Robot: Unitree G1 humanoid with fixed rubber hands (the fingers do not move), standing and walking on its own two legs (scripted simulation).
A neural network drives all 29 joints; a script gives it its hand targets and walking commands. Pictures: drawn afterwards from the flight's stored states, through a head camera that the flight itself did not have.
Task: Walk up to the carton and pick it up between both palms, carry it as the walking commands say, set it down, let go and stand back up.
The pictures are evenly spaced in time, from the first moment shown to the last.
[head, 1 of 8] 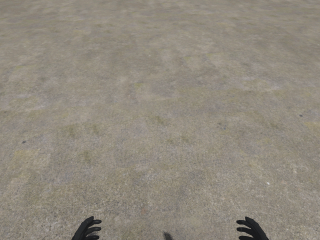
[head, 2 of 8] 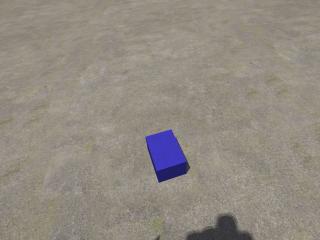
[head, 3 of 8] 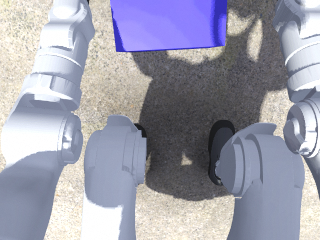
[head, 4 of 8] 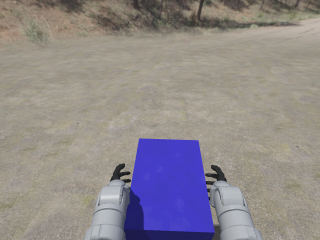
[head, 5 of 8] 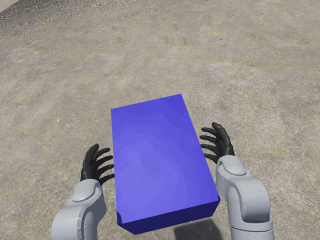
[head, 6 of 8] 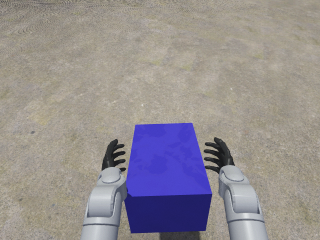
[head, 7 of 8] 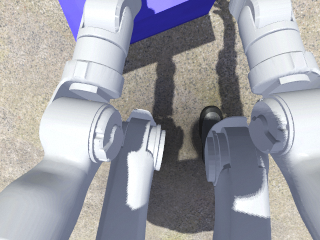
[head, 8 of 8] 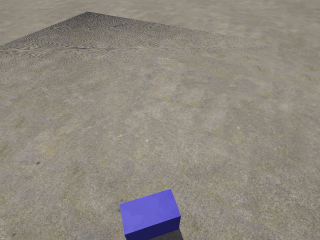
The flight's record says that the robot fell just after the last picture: no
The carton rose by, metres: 0.73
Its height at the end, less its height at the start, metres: +0.02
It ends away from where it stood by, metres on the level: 4.55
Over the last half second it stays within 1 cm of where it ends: yes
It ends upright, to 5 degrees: no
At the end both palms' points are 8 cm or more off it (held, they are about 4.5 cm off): yes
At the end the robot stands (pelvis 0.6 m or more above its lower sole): yes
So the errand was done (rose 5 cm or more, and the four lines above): no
